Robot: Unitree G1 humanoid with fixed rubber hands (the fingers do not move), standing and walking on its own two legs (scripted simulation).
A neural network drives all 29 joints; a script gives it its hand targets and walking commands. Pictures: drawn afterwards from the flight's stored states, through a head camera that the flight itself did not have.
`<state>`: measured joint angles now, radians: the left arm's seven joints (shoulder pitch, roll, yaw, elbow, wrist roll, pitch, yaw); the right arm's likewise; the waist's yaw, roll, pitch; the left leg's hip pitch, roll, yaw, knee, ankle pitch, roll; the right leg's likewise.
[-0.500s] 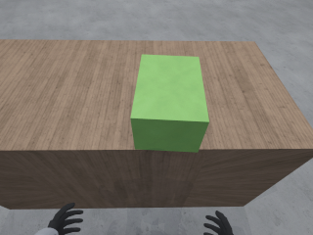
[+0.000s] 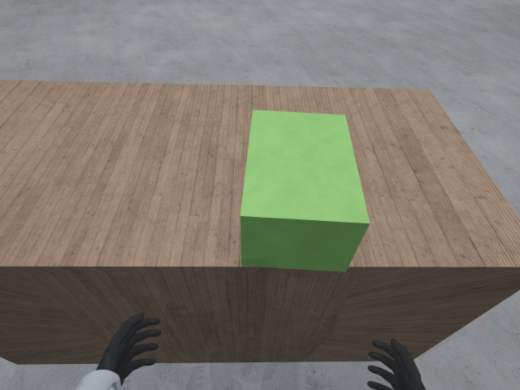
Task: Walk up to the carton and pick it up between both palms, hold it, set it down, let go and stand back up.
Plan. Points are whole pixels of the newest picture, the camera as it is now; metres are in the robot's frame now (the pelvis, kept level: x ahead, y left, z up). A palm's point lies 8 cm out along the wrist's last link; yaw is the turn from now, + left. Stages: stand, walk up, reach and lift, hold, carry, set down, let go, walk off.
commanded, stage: reach and lift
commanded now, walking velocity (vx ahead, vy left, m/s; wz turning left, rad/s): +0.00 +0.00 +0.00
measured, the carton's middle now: (296, 186) +0.49 -0.04 +0.01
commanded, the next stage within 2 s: none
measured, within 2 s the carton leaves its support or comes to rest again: neither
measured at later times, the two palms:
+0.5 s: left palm (130, 330) +0.20 +0.21 +0.01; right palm (422, 357) +0.19 -0.21 +0.00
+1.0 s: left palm (137, 281) +0.26 +0.20 +0.05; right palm (418, 304) +0.25 -0.20 +0.04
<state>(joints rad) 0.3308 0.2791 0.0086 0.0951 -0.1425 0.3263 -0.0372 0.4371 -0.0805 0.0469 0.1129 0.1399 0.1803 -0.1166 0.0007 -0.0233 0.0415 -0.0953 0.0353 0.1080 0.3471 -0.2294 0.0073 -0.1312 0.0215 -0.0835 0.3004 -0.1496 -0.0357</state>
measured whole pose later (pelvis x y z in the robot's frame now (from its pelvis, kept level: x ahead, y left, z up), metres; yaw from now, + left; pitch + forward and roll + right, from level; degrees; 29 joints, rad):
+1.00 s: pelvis +0.01 +0.00 +0.00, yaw +0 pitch -2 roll +0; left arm 0.10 0.27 -0.04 0.04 -0.21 0.14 -0.01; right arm 0.15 -0.14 -0.03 0.07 0.23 0.08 -0.12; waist 0.00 -0.01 0.03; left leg -0.06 0.02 0.09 0.33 -0.24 0.01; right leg -0.11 0.02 -0.07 0.31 -0.17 -0.03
